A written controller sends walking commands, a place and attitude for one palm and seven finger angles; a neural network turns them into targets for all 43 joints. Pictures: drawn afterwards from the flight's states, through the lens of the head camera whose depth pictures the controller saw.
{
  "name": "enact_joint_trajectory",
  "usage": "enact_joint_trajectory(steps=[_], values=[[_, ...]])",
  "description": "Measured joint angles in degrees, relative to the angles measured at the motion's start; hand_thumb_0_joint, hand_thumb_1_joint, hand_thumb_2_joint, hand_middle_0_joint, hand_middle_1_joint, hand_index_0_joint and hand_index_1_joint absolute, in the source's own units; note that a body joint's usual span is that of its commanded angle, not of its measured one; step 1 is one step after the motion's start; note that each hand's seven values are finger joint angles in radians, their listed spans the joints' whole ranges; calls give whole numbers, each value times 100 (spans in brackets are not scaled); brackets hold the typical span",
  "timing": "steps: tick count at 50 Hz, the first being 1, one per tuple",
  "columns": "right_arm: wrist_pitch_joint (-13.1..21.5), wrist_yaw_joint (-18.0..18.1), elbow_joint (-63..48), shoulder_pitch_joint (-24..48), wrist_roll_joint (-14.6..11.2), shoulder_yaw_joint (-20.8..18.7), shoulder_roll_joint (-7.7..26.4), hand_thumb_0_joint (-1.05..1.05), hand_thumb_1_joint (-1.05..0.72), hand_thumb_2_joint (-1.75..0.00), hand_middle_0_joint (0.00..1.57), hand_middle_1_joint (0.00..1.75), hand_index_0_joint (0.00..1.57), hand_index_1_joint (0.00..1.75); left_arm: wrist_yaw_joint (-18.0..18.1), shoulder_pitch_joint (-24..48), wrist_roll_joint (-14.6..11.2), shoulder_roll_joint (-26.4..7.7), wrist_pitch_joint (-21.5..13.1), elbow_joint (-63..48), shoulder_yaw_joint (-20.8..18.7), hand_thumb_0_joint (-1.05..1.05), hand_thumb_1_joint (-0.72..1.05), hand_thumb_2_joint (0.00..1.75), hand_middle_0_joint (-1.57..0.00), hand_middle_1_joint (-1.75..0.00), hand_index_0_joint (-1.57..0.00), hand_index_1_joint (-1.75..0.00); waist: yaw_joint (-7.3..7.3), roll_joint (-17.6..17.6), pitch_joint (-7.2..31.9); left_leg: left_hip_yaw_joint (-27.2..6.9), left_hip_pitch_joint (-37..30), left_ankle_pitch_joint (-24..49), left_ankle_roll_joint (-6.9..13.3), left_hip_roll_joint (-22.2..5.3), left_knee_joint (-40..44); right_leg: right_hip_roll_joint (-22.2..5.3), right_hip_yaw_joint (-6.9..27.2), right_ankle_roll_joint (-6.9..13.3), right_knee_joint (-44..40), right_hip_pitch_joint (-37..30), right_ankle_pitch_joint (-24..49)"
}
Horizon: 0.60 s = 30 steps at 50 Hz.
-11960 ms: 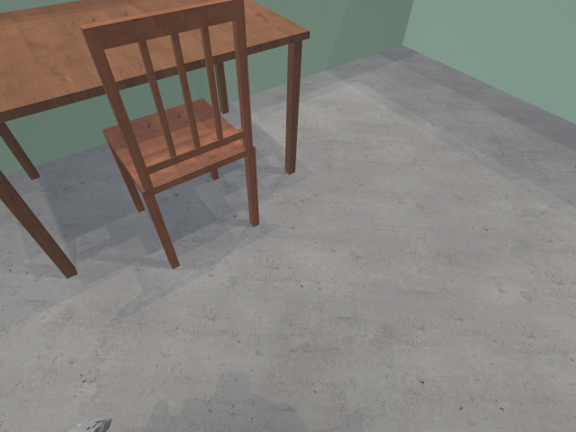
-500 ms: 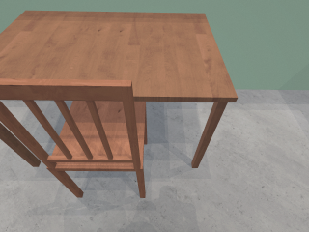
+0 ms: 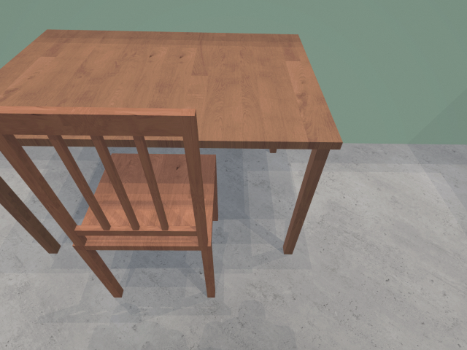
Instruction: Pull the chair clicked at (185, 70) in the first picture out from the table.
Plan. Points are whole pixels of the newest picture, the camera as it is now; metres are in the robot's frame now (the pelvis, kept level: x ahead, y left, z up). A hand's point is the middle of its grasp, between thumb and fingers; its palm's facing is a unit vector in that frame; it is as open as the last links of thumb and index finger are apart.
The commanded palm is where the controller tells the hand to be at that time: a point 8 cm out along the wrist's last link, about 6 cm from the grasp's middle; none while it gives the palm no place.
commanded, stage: come to a stop and stand still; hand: left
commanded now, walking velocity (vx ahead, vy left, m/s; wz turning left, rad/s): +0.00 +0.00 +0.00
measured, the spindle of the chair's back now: (119, 189) +0.48 +0.31 -0.06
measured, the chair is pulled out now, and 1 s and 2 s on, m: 0.00 0.00 0.00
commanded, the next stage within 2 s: look again from close up in 0.46 s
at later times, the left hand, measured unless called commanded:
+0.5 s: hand out of the picture -0.08 +0.13 -0.18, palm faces +0.09 -0.99 -0.12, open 7.4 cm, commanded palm none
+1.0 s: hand out of the picture +0.01 +0.20 -0.17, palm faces +0.04 -0.97 -0.24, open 7.3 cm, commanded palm none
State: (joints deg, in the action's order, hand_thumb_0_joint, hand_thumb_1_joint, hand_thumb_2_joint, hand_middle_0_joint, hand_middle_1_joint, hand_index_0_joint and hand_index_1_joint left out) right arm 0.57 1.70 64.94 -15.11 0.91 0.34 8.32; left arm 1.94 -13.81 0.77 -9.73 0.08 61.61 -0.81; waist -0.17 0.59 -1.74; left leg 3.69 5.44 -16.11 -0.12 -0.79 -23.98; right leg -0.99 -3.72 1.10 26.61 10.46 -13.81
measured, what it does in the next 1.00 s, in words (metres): stands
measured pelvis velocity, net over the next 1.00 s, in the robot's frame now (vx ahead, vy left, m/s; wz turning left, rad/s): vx -0.01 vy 0.02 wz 0.01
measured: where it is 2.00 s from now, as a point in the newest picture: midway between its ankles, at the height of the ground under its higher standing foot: outside the picture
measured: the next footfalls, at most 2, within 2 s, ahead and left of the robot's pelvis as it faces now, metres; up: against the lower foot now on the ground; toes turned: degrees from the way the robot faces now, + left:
none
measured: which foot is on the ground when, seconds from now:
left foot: down 0.00-1.00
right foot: down 0.00-1.00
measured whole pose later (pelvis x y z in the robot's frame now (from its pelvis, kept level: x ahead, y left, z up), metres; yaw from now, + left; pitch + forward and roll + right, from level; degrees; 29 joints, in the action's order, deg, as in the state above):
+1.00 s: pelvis -0.01 +0.02 +0.00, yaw +1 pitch -2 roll +1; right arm 1.4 1.1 61.9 -18.8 1.2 1.2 8.9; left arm 1.9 -15.6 0.6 -8.9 -1.1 62.0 -0.3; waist 0.6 -2.1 0.2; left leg 3.5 8.3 -15.8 1.3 0.7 -25.8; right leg -2.6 -3.6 -0.1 27.7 12.8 -13.1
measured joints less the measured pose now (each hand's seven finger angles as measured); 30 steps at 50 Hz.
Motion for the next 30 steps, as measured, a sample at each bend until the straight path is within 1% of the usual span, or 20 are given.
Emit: enact_joint_trajectory(steps=[8,17,28,30], values=[[-41,-48,123,-340,8,55,-160,1,-92,-90,19,30,19,30,-40,-416,-8,127,5,208,48,0,92,90,-20,-30,-20,-30,-21,14,-4,-67,170,217,-40,-41,78,42,-74,58,-210,86,258],[-66,-43,196,-656,17,49,-346,1,-91,-90,19,30,19,30,-30,-788,-10,344,0,355,43,0,91,90,-20,-30,-20,-30,-38,69,-23,-109,449,237,-52,-58,-84,49,-115,88,-128,316,305],[-11,-7,150,-678,7,47,-498,1,-91,-90,19,30,19,30,-9,-765,-4,474,-60,345,51,0,91,90,-20,-30,-20,-30,-45,109,38,-117,551,169,-46,-55,-215,40,-118,84,-15,408,249],[-64,-53,36,-598,-5,34,-436,1,-91,-90,19,30,19,30,46,-707,19,510,-128,323,112,0,91,90,-20,-30,-20,-30,-48,-19,25,-150,734,34,-52,-124,-511,100,-147,75,25,468,248]])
